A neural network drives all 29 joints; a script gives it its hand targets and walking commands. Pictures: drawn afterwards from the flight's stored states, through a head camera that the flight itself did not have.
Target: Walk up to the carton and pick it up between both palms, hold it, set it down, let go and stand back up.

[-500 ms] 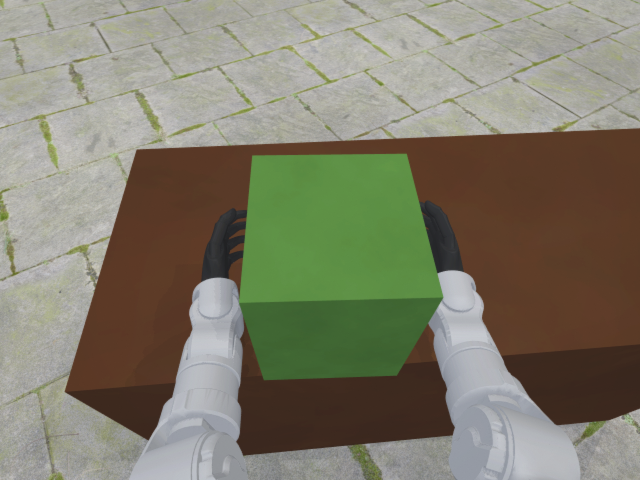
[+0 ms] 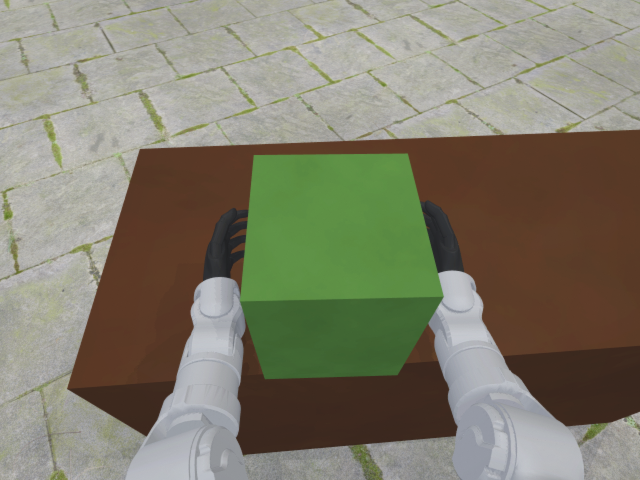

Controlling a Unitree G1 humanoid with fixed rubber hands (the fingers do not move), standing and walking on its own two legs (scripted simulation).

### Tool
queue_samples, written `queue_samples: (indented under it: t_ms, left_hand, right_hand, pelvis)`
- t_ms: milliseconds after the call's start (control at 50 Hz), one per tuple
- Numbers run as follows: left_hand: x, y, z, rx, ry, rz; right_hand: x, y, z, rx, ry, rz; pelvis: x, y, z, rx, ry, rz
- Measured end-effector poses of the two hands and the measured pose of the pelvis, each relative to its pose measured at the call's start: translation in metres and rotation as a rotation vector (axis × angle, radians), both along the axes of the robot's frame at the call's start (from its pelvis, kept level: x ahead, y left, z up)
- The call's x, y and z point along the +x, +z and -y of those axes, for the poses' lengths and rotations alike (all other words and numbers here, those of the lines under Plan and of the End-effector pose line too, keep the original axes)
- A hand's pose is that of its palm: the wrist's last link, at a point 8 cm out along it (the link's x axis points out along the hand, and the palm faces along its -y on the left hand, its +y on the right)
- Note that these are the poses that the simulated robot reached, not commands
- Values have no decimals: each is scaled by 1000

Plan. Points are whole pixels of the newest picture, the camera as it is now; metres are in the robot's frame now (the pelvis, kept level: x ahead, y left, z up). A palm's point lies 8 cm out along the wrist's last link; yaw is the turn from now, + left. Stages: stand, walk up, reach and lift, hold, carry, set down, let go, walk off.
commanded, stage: reach and lift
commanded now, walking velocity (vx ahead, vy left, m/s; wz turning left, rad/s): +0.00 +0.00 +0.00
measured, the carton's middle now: (331, 274) +0.40 +0.02 +0.01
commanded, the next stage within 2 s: none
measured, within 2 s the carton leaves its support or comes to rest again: leaves its support in 0.14 s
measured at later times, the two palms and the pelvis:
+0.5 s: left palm (210, 278) +0.37 +0.17 +0.04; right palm (438, 264) +0.39 -0.12 +0.06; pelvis -0.02 +0.00 +0.00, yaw +0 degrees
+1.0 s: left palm (199, 242) +0.37 +0.17 +0.12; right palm (458, 240) +0.38 -0.12 +0.12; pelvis -0.02 +0.00 +0.00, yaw +2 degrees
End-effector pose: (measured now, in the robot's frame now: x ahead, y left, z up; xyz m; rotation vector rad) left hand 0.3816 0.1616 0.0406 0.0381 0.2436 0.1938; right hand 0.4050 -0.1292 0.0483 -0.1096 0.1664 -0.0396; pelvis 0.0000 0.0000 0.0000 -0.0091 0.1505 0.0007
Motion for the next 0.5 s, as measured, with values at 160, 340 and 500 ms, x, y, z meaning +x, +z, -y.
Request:
queue_samples:
  t_ms: [160,340,500]
  left_hand:
    - [-6,3,-1,1,12,37]
    - [-13,3,-7,6,20,38]
    - [-15,4,-10,5,19,16]
  right_hand:
    - [-5,5,-2,-13,6,42]
    - [-9,8,-9,1,11,45]
    - [-11,9,-12,15,6,22]
  pelvis:
    - [-5,0,1,0,-4,-14]
    - [-14,0,3,1,-2,-21]
    - [-16,-1,2,-1,3,-20]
